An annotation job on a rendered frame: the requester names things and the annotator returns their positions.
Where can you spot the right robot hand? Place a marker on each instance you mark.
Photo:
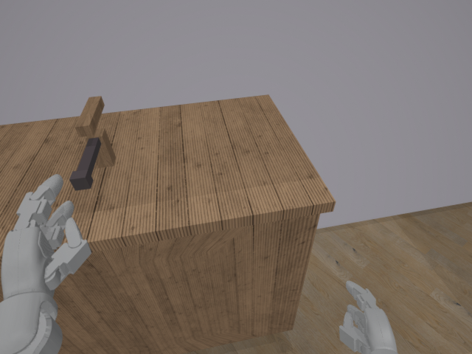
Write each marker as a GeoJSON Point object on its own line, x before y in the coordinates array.
{"type": "Point", "coordinates": [374, 330]}

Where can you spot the left robot forearm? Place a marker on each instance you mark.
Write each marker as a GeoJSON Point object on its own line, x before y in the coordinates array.
{"type": "Point", "coordinates": [28, 326]}

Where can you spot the counter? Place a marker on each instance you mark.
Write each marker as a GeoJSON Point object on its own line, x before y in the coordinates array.
{"type": "Point", "coordinates": [200, 219]}

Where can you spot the left robot hand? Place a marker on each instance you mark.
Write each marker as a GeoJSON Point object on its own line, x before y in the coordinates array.
{"type": "Point", "coordinates": [29, 262]}

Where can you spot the tap lever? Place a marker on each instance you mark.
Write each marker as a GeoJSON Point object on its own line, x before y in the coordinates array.
{"type": "Point", "coordinates": [81, 179]}

